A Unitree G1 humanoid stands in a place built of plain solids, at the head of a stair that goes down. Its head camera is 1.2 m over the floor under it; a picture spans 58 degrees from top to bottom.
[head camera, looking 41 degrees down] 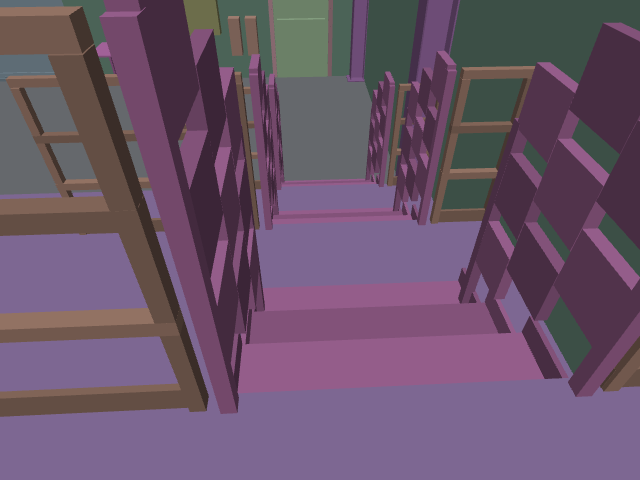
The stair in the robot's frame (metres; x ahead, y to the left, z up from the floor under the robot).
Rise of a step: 0.17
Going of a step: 0.30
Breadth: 1.12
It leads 3 degrees to the left of straight ahead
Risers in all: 4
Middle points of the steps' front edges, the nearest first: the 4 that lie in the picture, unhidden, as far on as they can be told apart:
0.71 -0.26 0.00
1.00 -0.24 -0.17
1.30 -0.23 -0.34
1.60 -0.21 -0.51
